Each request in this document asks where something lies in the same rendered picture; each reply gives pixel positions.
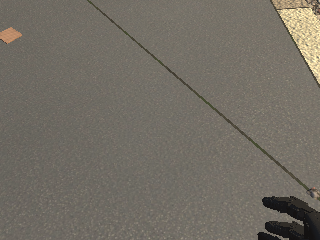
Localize right robot hand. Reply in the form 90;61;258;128
257;196;320;240

